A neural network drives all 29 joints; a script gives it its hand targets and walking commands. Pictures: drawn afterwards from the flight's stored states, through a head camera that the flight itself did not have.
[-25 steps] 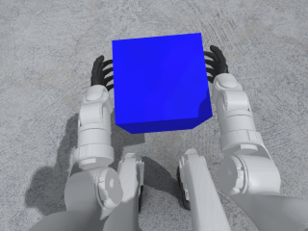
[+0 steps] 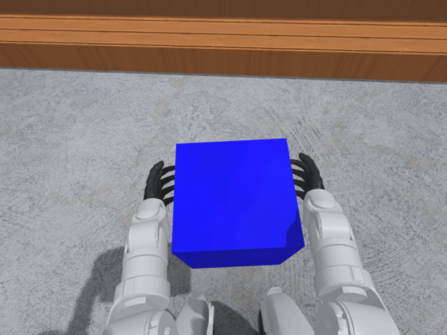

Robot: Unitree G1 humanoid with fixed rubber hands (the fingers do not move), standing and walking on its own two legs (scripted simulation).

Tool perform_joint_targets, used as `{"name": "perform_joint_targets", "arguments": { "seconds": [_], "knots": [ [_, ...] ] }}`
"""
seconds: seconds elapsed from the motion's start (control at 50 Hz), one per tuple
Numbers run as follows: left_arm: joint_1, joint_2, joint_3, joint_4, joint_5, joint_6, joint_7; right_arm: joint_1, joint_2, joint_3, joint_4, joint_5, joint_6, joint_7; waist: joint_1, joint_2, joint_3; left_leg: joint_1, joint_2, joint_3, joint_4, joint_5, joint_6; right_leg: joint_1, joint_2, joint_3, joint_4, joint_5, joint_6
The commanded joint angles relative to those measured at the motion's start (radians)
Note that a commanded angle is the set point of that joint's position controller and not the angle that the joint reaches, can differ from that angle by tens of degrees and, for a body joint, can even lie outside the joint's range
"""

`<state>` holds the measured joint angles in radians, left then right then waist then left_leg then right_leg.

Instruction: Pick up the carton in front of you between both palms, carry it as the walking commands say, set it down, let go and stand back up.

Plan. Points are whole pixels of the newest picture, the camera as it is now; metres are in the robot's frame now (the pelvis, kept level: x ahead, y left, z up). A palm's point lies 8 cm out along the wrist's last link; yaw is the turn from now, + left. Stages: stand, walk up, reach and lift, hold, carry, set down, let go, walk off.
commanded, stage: reach and lift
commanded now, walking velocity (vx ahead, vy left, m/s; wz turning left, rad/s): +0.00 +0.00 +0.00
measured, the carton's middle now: (233, 211) +0.35 +0.00 -0.10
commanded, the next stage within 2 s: hold in 1.42 s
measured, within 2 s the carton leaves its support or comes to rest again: neither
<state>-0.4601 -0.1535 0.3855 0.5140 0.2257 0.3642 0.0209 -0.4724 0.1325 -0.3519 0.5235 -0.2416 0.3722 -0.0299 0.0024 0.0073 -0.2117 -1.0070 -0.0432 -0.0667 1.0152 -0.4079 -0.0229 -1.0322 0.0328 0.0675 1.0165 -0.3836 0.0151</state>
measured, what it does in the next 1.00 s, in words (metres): rises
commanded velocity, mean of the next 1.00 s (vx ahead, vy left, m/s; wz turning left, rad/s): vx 0.00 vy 0.00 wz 0.00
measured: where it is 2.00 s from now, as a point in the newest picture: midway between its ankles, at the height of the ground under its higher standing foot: outside the picture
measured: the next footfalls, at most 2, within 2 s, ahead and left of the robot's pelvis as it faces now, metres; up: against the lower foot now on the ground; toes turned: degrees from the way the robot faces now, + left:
none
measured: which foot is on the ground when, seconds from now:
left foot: down 0.00-1.00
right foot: down 0.00-1.00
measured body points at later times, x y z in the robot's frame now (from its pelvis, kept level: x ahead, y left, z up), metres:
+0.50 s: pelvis +0.02 +0.01 +0.08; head -0.02 +0.01 +0.53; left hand +0.32 +0.16 +0.10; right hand +0.32 -0.15 +0.10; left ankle +0.03 +0.13 -0.66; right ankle +0.05 -0.12 -0.66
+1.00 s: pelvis +0.01 +0.00 +0.08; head +0.00 +0.00 +0.53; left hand +0.34 +0.15 +0.11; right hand +0.34 -0.15 +0.11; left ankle +0.03 +0.13 -0.66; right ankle +0.05 -0.12 -0.66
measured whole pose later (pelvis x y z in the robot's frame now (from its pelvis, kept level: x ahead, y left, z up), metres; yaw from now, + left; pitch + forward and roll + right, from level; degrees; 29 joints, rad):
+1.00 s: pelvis +0.01 +0.00 +0.08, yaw +0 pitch -4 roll +0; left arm -0.38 -0.18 0.34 0.38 0.33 0.62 -0.03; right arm -0.38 0.18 -0.34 0.38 -0.32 0.62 0.01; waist 0.00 0.01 0.03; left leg -0.15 -0.02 -0.08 0.44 -0.21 -0.01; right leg -0.17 0.02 0.07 0.44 -0.19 0.01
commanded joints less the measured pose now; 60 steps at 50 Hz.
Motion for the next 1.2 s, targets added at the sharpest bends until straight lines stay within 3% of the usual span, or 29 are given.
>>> {"name": "perform_joint_targets", "arguments": {
  "seconds": [0.0, 0.02, 0.04, 0.12, 0.14, 0.24, 0.3, 0.42, 0.44, 0.52, 0.54, 0.56, 0.58, 0.62, 0.64, 0.7, 0.74, 0.8, 0.82, 0.84, 0.86, 0.94, 0.96, 0.98, 1.0, 1.02, 1.06, 1.08, 1.18],
  "knots": [
    [-0.516, -0.976, -0.605, 0.004, -0.139, -0.007, -0.233, -0.430, 1.006, 0.615, 0.035, 0.150, -0.009, 0.238, -0.040, -0.038, -0.510, 0.358, -0.098, 0.000, -0.175, 0.293, 0.016, 0.500, 0.095, -0.003, -0.186, 0.307, -0.016],
    [-0.428, -1.011, -0.610, 0.055, -0.155, 0.001, -0.231, -0.403, 0.987, 0.566, 0.045, 0.138, -0.003, 0.235, -0.042, -0.002, -0.457, 0.404, -0.082, -0.018, -0.239, 0.279, 0.014, 0.484, 0.097, -0.007, -0.223, 0.291, -0.021],
    [-0.420, -0.949, -0.595, 0.041, -0.122, 0.006, -0.226, -0.422, 1.034, 0.602, 0.048, 0.167, -0.003, 0.243, 0.023, 0.006, -0.414, 0.420, -0.086, -0.003, -0.246, 0.293, 0.023, 0.492, 0.093, 0.011, -0.231, 0.273, -0.019],
    [-0.373, -1.010, -0.652, 0.022, -0.152, 0.028, -0.225, -0.366, 1.021, 0.654, -0.046, 0.168, 0.016, 0.246, -0.014, -0.025, -0.414, 0.563, -0.066, -0.034, -0.320, 0.407, 0.026, 0.643, 0.092, 0.000, -0.305, 0.386, -0.015],
    [-0.411, -0.969, -0.699, -0.075, -0.181, 0.020, -0.235, -0.395, 1.051, 0.686, -0.049, 0.217, 0.030, 0.247, 0.035, -0.007, -0.442, 0.572, -0.083, -0.002, -0.340, 0.429, 0.023, 0.702, 0.090, 0.009, -0.339, 0.427, -0.009],
    [-0.322, -1.051, -0.713, -0.044, -0.193, 0.102, -0.245, -0.265, 0.986, 0.663, -0.062, 0.158, 0.093, 0.263, -0.029, 0.008, -0.307, 0.713, -0.055, -0.035, -0.460, 0.403, 0.015, 0.817, 0.080, 0.017, -0.443, 0.397, -0.025],
    [-0.223, -0.951, -0.679, -0.048, -0.154, 0.142, -0.253, -0.194, 1.000, 0.632, -0.054, 0.173, 0.149, 0.243, 0.034, 0.015, -0.137, 0.690, -0.054, -0.011, -0.525, 0.409, 0.026, 0.907, 0.057, 0.026, -0.504, 0.433, -0.014],
    [-0.208, -0.929, -0.626, -0.102, -0.148, 0.214, -0.247, -0.202, 0.909, 0.597, -0.135, 0.176, 0.191, 0.254, 0.012, -0.008, -0.007, 0.812, -0.053, -0.013, -0.629, 0.428, 0.016, 0.941, 0.055, 0.022, -0.624, 0.410, -0.020],
    [-0.221, -0.930, -0.651, -0.114, -0.176, 0.221, -0.249, -0.168, 0.952, 0.585, -0.117, 0.175, 0.206, 0.251, -0.033, -0.023, -0.024, 0.877, -0.033, -0.027, -0.629, 0.330, 0.020, 0.929, 0.061, 0.015, -0.620, 0.308, -0.023],
    [-0.321, -0.948, -0.608, -0.122, -0.142, 0.230, -0.254, -0.304, 0.934, 0.561, -0.111, 0.154, 0.213, 0.280, -0.039, 0.029, 0.054, 0.830, -0.030, -0.019, -0.654, 0.194, 0.014, 0.923, 0.049, 0.005, -0.645, 0.191, -0.037],
    [-0.370, -0.964, -0.560, -0.097, -0.127, 0.218, -0.256, -0.383, 0.955, 0.555, -0.136, 0.149, 0.210, 0.287, 0.019, -0.025, 0.051, 0.837, -0.027, -0.025, -0.656, 0.183, 0.031, 0.888, 0.056, -0.005, -0.634, 0.148, -0.028],
    [-0.367, -0.991, -0.582, -0.065, -0.150, 0.224, -0.260, -0.321, 0.940, 0.564, -0.099, 0.142, 0.213, 0.292, -0.036, 0.017, 0.063, 0.777, -0.039, -0.020, -0.665, 0.133, 0.023, 0.950, 0.042, 0.009, -0.643, 0.135, -0.039],
    [-0.361, -0.966, -0.561, -0.048, -0.130, 0.210, -0.263, -0.431, 0.934, 0.587, -0.157, 0.159, 0.200, 0.299, 0.024, -0.039, 0.010, 0.821, -0.025, -0.016, -0.673, 0.105, 0.035, 0.944, 0.054, -0.015, -0.637, 0.120, -0.025],
    [-0.454, -0.952, -0.595, -0.087, -0.129, 0.208, -0.257, -0.443, 0.973, 0.562, -0.111, 0.171, 0.194, 0.298, -0.004, 0.026, 0.035, 0.799, -0.031, -0.008, -0.679, 0.151, 0.039, 0.940, 0.059, 0.000, -0.617, 0.188, -0.030],
    [-0.437, -0.960, -0.599, -0.097, -0.128, 0.214, -0.254, -0.428, 0.972, 0.568, -0.096, 0.179, 0.199, 0.292, 0.034, 0.030, 0.000, 0.843, -0.038, 0.004, -0.642, 0.156, 0.037, 0.949, 0.043, 0.002, -0.621, 0.155, -0.029],
    [-0.458, -0.933, -0.533, -0.020, -0.099, 0.210, -0.273, -0.436, 0.944, 0.501, -0.026, 0.127, 0.202, 0.295, -0.007, -0.049, 0.060, 0.807, -0.040, 0.019, -0.631, 0.070, 0.032, 0.906, 0.040, -0.005, -0.643, 0.064, -0.025],
    [-0.478, -0.916, -0.500, -0.004, -0.101, 0.201, -0.277, -0.535, 0.983, 0.509, -0.037, 0.149, 0.200, 0.300, 0.041, -0.029, 0.002, 0.807, -0.025, 0.006, -0.647, 0.063, 0.049, 0.940, 0.041, -0.006, -0.620, 0.047, -0.010],
    [-0.499, -0.937, -0.508, 0.037, -0.109, 0.207, -0.286, -0.512, 0.990, 0.518, -0.031, 0.149, 0.213, 0.282, 0.002, -0.056, -0.009, 0.861, -0.017, 0.007, -0.630, 0.092, 0.049, 0.927, 0.045, -0.013, -0.631, 0.080, -0.010],
    [-0.607, -0.947, -0.525, -0.060, -0.108, 0.198, -0.281, -0.515, 0.965, 0.492, -0.006, 0.111, 0.209, 0.286, -0.025, 0.025, 0.017, 0.787, -0.034, 0.013, -0.637, 0.045, 0.025, 0.953, 0.041, 0.005, -0.624, 0.081, -0.030],
    [-0.526, -0.921, -0.484, 0.010, -0.063, 0.213, -0.280, -0.547, 0.993, 0.482, -0.004, 0.121, 0.206, 0.292, 0.039, 0.003, 0.006, 0.848, -0.032, 0.011, -0.653, 0.060, 0.039, 0.923, 0.049, -0.004, -0.620, 0.068, -0.015],
    [-0.557, -0.925, -0.508, -0.029, -0.101, 0.204, -0.285, -0.498, 0.983, 0.484, -0.029, 0.126, 0.212, 0.288, -0.020, 0.005, 0.008, 0.827, -0.029, 0.016, -0.651, 0.113, 0.039, 0.936, 0.044, -0.009, -0.624, 0.130, -0.023],
    [-0.418, -0.982, -0.563, -0.065, -0.125, 0.238, -0.266, -0.434, 0.928, 0.544, -0.147, 0.153, 0.223, 0.279, -0.004, 0.020, -0.093, 0.866, -0.040, -0.004, -0.660, 0.344, 0.014, 1.068, 0.048, 0.006, -0.629, 0.353, -0.025],
    [-0.430, -0.906, -0.569, -0.127, -0.123, 0.235, -0.263, -0.364, 0.977, 0.520, -0.118, 0.132, 0.237, 0.277, -0.015, -0.064, -0.111, 0.936, -0.034, -0.014, -0.664, 0.344, 0.029, 1.009, 0.057, -0.002, -0.627, 0.368, -0.002],
    [-0.349, -0.926, -0.571, -0.131, -0.110, 0.249, -0.262, -0.341, 0.928, 0.562, -0.164, 0.152, 0.238, 0.276, -0.004, 0.027, -0.067, 0.873, -0.049, -0.003, -0.673, 0.364, 0.008, 1.052, 0.051, -0.003, -0.645, 0.396, -0.022],
    [-0.361, -0.917, -0.600, -0.148, -0.147, 0.242, -0.269, -0.343, 0.951, 0.563, -0.175, 0.166, 0.239, 0.275, -0.006, -0.042, -0.096, 0.928, -0.031, -0.017, -0.656, 0.416, 0.024, 1.051, 0.059, -0.006, -0.642, 0.411, -0.011],
    [-0.315, -0.939, -0.597, -0.158, -0.111, 0.248, -0.270, -0.367, 0.954, 0.561, -0.206, 0.171, 0.247, 0.266, 0.006, 0.035, -0.071, 0.878, -0.042, -0.010, -0.671, 0.428, 0.015, 1.050, 0.053, 0.013, -0.648, 0.420, -0.012],
    [-0.322, -0.946, -0.645, -0.211, -0.166, 0.256, -0.269, -0.259, 0.960, 0.614, -0.216, 0.173, 0.256, 0.272, -0.037, 0.005, -0.073, 0.943, -0.055, -0.008, -0.681, 0.431, 0.011, 1.011, 0.060, 0.015, -0.687, 0.442, -0.019],
    [-0.280, -0.937, -0.646, -0.233, -0.149, 0.259, -0.266, -0.276, 0.966, 0.599, -0.226, 0.173, 0.258, 0.273, 0.024, -0.024, -0.074, 0.972, -0.031, -0.029, -0.682, 0.444, 0.027, 1.014, 0.060, -0.007, -0.666, 0.401, -0.014],
    [-0.170, -0.979, -0.706, -0.275, -0.204, 0.272, -0.255, -0.196, 0.950, 0.690, -0.339, 0.215, 0.266, 0.260, 0.000, 0.001, -0.115, 0.990, -0.048, -0.040, -0.700, 0.549, 0.012, 1.100, 0.070, 0.009, -0.668, 0.548, -0.009]
  ]
}}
